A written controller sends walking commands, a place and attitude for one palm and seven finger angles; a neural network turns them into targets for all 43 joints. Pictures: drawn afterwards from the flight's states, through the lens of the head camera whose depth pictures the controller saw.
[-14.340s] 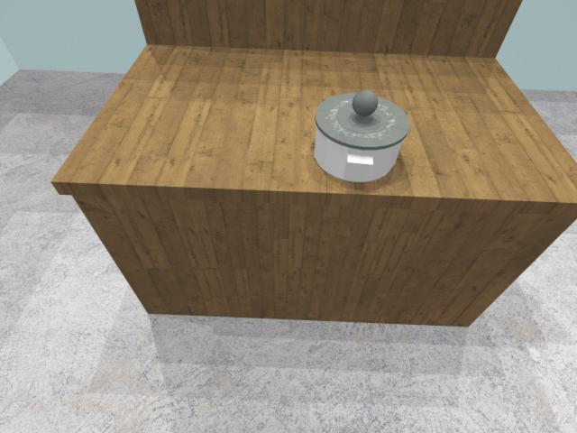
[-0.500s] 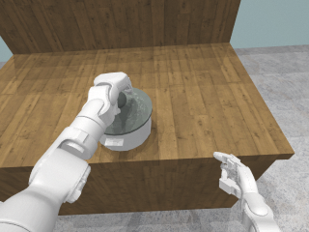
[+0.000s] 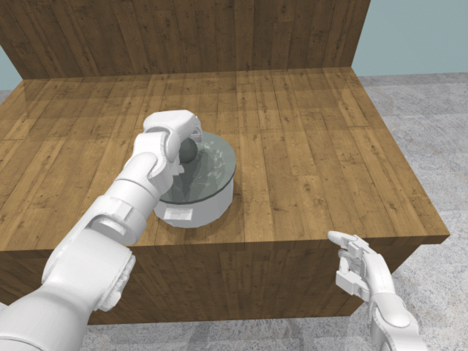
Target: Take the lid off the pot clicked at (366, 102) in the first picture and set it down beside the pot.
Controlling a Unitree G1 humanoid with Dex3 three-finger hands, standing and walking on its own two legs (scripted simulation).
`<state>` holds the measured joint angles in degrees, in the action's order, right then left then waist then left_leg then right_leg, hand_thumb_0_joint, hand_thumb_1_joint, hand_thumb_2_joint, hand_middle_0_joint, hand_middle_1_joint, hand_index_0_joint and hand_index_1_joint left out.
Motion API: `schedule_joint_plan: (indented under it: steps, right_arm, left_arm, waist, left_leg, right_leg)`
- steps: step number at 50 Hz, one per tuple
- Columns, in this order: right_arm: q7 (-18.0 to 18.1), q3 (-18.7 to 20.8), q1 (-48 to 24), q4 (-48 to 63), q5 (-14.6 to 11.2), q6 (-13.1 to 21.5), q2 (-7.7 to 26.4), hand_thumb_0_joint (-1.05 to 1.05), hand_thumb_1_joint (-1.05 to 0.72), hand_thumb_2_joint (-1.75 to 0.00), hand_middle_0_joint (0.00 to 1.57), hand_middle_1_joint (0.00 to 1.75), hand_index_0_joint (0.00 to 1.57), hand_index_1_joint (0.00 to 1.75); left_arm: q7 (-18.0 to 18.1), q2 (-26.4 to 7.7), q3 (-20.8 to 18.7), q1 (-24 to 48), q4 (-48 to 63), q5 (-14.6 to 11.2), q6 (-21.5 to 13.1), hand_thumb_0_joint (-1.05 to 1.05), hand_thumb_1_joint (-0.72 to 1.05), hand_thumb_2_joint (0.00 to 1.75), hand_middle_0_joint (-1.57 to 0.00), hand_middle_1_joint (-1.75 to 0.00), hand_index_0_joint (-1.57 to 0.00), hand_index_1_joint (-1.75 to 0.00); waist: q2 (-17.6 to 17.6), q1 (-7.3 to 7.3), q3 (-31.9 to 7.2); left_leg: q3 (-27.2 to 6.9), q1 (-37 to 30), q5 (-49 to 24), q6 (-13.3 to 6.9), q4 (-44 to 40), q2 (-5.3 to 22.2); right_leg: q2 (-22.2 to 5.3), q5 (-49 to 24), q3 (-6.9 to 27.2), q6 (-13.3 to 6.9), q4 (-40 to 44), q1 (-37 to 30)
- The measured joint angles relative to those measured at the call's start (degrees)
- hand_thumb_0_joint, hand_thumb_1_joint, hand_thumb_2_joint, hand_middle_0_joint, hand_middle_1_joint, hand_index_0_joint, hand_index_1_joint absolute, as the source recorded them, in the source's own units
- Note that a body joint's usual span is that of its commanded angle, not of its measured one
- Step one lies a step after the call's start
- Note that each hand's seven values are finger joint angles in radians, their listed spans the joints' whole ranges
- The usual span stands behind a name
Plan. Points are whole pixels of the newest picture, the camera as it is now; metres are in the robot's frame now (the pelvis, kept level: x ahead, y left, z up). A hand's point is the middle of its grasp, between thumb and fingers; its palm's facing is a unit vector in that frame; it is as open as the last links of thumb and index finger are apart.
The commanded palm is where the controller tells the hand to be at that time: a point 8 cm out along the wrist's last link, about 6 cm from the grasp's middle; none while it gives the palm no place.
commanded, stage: close the fingers and squeeze the knob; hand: left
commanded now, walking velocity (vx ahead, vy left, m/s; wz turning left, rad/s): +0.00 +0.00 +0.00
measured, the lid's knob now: (184, 150) +0.48 +0.10 +0.08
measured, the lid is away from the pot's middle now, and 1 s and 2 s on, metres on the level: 0.00 0.00 0.00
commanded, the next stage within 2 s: lift the lid straight up in 1.30 s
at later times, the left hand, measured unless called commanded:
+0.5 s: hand (180, 152) +0.45 +0.10 +0.11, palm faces -0.31 -0.06 -0.95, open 8.3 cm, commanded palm +0.45 +0.10 +0.16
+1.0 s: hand (180, 151) +0.45 +0.10 +0.11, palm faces -0.32 -0.06 -0.95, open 8.3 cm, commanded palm +0.45 +0.10 +0.16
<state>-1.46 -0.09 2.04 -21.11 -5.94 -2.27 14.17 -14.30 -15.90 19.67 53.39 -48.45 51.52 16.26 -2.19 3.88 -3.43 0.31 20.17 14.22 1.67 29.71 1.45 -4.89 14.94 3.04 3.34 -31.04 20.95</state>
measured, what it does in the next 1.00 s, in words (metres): stands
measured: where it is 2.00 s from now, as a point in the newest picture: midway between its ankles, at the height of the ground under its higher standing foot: outside the picture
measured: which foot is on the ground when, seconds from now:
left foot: down 0.00-1.00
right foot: down 0.00-1.00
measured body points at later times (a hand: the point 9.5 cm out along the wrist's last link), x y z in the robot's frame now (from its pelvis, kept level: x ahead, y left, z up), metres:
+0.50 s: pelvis +0.00 -0.01 +0.00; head +0.01 -0.03 +0.45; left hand +0.46 +0.10 +0.16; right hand +0.25 -0.24 -0.02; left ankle +0.01 +0.14 -0.73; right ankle +0.01 -0.17 -0.73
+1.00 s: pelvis +0.00 +0.00 +0.00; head +0.02 -0.03 +0.45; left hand +0.46 +0.10 +0.16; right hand +0.25 -0.24 -0.02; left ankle +0.01 +0.14 -0.73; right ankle +0.01 -0.17 -0.73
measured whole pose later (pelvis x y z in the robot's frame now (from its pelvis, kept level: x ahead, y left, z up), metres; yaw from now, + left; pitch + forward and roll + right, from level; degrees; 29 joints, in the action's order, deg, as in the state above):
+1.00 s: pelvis +0.00 +0.00 +0.00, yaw +0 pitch +5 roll +1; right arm -1.2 -1.0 1.4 -21.2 -6.1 -2.3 14.0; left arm -13.9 -15.2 19.1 55.6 -52.0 51.9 17.1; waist -2.5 4.2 -3.8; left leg 0.3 20.8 14.0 2.0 29.7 1.8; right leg -4.6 14.9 3.0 3.5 -31.5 21.9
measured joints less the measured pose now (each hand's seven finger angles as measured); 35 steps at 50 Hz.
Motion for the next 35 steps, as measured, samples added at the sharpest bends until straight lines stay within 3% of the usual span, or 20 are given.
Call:
schedule_joint_plan:
  steps: [8, 17, 35]
  right_arm:
    - [0.19, -0.29, -0.51, -0.41, 0.05, 0.29, -0.35, 0.01, -0.9, -0.9, 0.2, 0.3, 0.46, 0.45]
    - [0.34, -0.97, -0.54, -0.26, 0.19, 0.23, -0.42, 0.01, -0.9, -0.9, 0.2, 0.3, 0.45, 0.45]
    - [0.16, -0.96, -0.17, 0.2, -0.06, 0.09, -0.2, 0.01, -0.9, -0.9, 0.2, 0.3, 0.48, 0.46]
  left_arm:
    - [1.62, 1.29, 0.14, 1.41, -2.6, 0.28, 0.93, 0.0, -0.13, 1.16, -0.64, -0.57, -0.64, -0.56]
    - [1.01, 1.22, -0.78, 1.9, -3.63, 0.1, 1.37, 0.0, -0.01, 1.1, -0.62, -0.76, -0.63, -0.76]
    - [0.22, 0.29, -1.13, 0.81, -1.86, 0.29, 0.24, -0.01, 0.11, 0.93, -0.62, -0.9, -0.63, -0.9]
  waist:
    - [-0.26, 0.27, -0.19]
    - [-0.41, 0.32, -0.37]
    - [-0.44, 0.17, -0.18]
  left_leg:
    - [0.2, 0.23, -0.24, -0.04, -0.12, -0.09]
    - [0.22, 0.16, -0.41, 0.13, -0.38, 0.08]
    - [-0.02, -0.05, -0.22, 0.38, -0.41, 0.44]
  right_leg:
    - [-0.08, -0.14, 0.22, 0.03, -0.16, 0.45]
    - [0.08, -0.16, 0.25, 0.31, -0.28, 0.59]
    - [0.41, 0.03, -0.03, 0.15, -0.24, 0.32]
